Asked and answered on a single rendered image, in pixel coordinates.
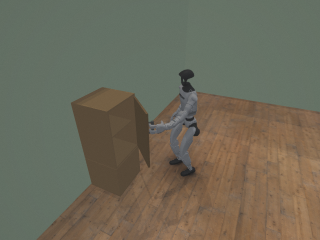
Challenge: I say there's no right robot hand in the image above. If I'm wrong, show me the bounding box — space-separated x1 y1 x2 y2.
170 111 178 122

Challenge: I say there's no left robot foot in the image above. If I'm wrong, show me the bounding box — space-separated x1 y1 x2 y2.
180 166 196 177

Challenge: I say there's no left robot upper arm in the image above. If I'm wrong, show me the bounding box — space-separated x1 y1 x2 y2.
178 92 198 117

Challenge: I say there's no left robot forearm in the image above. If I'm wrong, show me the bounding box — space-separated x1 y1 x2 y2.
164 112 187 130

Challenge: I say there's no right robot foot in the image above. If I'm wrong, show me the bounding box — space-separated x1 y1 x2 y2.
169 158 182 165

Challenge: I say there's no robot foot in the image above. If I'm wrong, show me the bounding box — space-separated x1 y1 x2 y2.
169 158 182 165
180 166 196 177

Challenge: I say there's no cupboard door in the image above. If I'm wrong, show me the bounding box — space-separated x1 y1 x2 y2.
133 96 150 168

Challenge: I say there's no left robot hand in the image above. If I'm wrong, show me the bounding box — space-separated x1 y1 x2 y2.
148 120 166 134

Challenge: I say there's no handle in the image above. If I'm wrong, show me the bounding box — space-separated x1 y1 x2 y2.
148 120 154 134

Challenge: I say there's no right robot forearm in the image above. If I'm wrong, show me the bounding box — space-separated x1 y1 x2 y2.
176 104 182 113

